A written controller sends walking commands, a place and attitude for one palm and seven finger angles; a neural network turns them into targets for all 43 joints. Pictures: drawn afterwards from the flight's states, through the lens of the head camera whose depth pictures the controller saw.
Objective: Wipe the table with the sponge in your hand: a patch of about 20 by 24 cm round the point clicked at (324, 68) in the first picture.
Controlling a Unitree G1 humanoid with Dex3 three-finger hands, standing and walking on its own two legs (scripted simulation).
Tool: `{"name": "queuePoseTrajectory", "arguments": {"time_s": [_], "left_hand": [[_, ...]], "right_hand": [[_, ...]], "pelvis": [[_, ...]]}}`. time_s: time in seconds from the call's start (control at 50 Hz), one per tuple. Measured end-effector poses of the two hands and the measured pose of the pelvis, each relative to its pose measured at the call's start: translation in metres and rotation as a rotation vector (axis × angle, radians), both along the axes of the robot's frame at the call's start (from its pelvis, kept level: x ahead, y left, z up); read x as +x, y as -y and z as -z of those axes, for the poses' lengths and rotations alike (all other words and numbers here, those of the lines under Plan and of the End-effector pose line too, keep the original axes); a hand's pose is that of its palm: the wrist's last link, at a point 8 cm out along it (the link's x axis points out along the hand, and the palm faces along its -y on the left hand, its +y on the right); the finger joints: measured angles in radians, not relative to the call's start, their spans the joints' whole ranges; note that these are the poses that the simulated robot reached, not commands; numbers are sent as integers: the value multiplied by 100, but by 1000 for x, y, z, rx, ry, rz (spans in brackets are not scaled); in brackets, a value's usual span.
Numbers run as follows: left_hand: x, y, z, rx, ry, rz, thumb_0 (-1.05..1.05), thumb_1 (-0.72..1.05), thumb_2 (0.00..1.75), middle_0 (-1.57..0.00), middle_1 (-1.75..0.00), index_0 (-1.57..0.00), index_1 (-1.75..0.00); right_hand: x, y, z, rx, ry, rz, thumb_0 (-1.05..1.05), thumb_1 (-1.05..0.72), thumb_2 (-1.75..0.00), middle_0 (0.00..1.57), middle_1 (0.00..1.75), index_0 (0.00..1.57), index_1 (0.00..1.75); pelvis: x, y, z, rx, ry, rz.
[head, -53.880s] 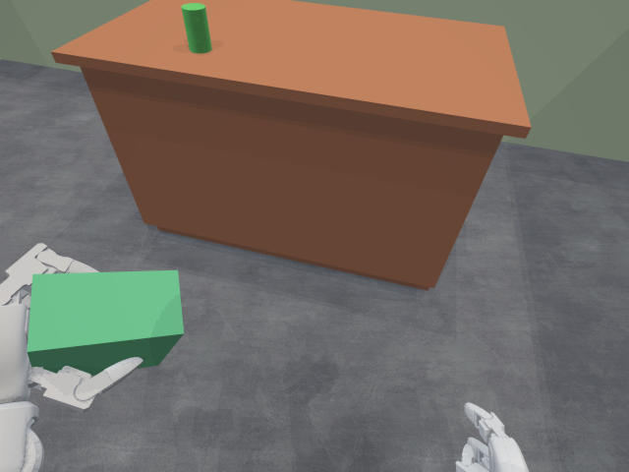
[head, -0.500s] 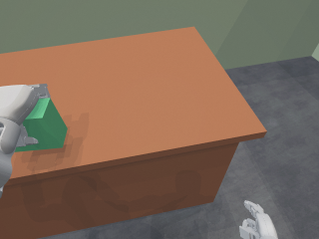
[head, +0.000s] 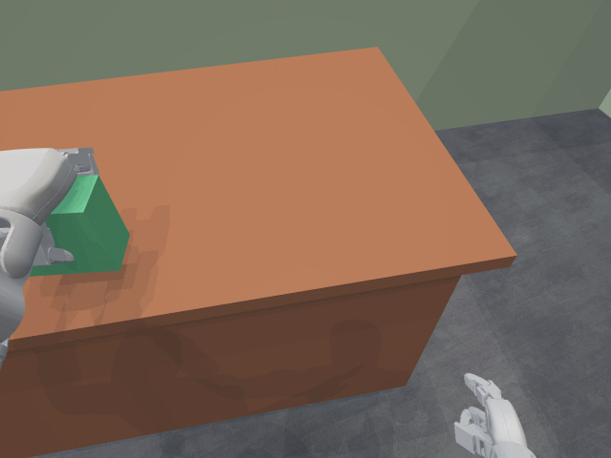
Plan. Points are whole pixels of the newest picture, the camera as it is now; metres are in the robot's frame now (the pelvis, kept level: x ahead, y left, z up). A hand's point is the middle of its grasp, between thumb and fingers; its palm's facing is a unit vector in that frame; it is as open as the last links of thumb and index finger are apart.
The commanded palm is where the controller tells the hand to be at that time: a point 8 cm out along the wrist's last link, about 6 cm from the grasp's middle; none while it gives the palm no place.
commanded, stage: move the sponge above the wiping area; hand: left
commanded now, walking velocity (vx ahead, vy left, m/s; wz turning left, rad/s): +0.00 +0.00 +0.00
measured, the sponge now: (62, 237) +0.30 +0.37 +0.12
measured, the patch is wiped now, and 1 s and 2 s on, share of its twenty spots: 0.00 0.00 0.00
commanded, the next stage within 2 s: lower the sponge onto the table in 0.64 s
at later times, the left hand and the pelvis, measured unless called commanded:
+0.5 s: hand (56, 209) +0.30 +0.35 +0.18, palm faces +0.12 +0.07 -0.99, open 10.5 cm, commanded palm +0.26 +0.36 +0.23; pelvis +0.00 +0.00 +0.00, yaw +0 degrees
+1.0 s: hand (64, 208) +0.31 +0.34 +0.18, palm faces +0.12 +0.06 -0.99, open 10.5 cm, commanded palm +0.26 +0.35 +0.23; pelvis +0.00 -0.01 +0.00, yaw +0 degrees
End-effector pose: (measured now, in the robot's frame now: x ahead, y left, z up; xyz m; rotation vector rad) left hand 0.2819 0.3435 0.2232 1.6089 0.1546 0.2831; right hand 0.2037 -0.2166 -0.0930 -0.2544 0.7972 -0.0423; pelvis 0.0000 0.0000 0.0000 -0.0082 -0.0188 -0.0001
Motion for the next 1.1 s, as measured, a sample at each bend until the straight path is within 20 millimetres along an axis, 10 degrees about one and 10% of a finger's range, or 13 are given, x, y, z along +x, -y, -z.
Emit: {"name": "queuePoseTrajectory", "arguments": {"time_s": [0.16,0.34,0.58,0.68,0.8,0.92,1.1], "left_hand": [[-9,-30,3,-43,-121,-246,0,-55,104,-70,-133,-71,-133],[-18,17,47,-62,-238,54,0,-55,104,-70,-132,-71,-132],[-7,-17,-19,-15,45,-201,0,-55,104,-71,-132,-71,-132],[-15,-21,7,-64,-160,-293,0,-55,104,-70,-133,-71,-133],[-15,19,48,-67,-308,-22,0,-55,104,-71,-133,-72,-133],[-9,35,19,0,-74,125,0,-55,104,-71,-132,-72,-132],[-2,-15,-2,-23,-49,-255,0,-54,104,-71,-133,-72,-133]], "right_hand": [[-6,4,12,29,-52,8,1,-91,-89,20,30,20,30],[2,-4,6,-21,-21,-22,1,-91,-89,20,30,20,30],[14,-15,5,62,-15,-38,1,-91,-89,20,30,20,30],[15,-7,6,58,-1,-35,1,-91,-89,20,30,20,30],[9,2,3,-9,8,-35,1,-91,-89,20,30,20,30],[-1,6,2,-17,-12,-14,1,-91,-89,20,30,20,30],[-6,11,14,40,-64,6,1,-91,-89,20,30,20,30]], "pelvis": [[4,-7,0,4,-19,-4],[7,-8,1,0,-7,-17],[3,-4,-1,4,-14,-2],[2,-4,0,6,-19,-18],[3,-1,1,5,-7,-25],[4,5,0,1,2,-9],[2,5,0,7,-14,-4]]}}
